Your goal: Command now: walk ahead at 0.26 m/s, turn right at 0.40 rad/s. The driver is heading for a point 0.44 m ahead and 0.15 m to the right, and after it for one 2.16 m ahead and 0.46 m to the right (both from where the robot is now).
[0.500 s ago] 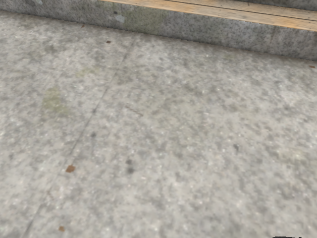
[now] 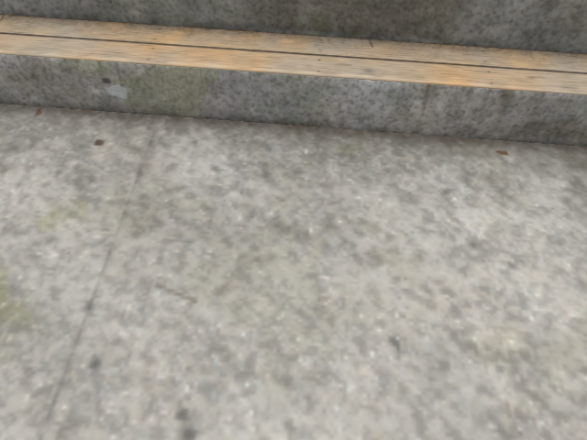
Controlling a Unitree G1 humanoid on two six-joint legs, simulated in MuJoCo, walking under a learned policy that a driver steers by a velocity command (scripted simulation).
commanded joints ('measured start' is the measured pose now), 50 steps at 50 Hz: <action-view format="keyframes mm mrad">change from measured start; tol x32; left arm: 1 -96 30 -7 -99 5 -2 -21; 50 118 122 33 -331 -16 112 -17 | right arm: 1 -22 -175 -32 -48 10 8 -20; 50 -141 -264 -83 -331 47 85 -7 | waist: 1 4 112 11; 9 102 -140 -486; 29 24 -128 -147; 32 61 397 -107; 50 49 233 -83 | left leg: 1 -15 267 -10 29 686 68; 6 47 250 15 465 874 12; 7 -168 181 25 755 538 -48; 8 -542 -16 -37 1101 -453 -115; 9 -609 -11 -241 1228 -462 -104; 34 -142 407 -514 110 388 161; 46 -97 359 -195 120 369 147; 50 -217 363 -174 127 -84 94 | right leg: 1 85 35 -64 -74 -1 -4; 6 359 141 -122 -262 -89 -90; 8 954 -246 447 -156 819 -360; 13 488 -114 325 -379 41 -266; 27 420 -13 443 -359 -317 -171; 32 10 273 106 184 -726 12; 37 15 168 66 596 -496 103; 50 430 105 -145 -146 -397 7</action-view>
